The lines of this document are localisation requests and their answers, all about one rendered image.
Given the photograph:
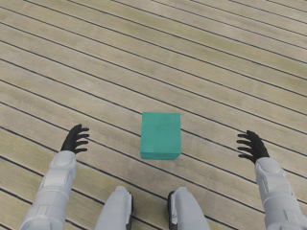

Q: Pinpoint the right robot hand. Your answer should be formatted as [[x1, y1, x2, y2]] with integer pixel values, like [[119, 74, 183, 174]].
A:
[[236, 130, 270, 165]]

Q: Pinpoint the robot shin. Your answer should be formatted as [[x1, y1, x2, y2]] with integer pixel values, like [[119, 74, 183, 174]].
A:
[[115, 186, 130, 224], [171, 187, 188, 223]]

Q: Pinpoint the robot left forearm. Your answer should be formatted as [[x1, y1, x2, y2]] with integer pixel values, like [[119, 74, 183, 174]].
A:
[[18, 150, 77, 230]]

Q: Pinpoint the carton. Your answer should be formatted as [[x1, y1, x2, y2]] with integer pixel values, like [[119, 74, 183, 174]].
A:
[[140, 112, 181, 160]]

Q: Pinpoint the left robot shin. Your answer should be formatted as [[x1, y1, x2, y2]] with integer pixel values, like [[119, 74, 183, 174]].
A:
[[115, 186, 130, 224]]

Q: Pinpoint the robot right forearm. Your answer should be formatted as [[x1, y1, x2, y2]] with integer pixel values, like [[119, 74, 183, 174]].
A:
[[254, 157, 307, 230]]

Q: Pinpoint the right robot shin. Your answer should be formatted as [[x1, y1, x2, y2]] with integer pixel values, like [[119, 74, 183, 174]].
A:
[[171, 187, 188, 223]]

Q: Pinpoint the left robot hand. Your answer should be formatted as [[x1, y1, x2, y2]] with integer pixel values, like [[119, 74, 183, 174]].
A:
[[60, 124, 90, 154]]

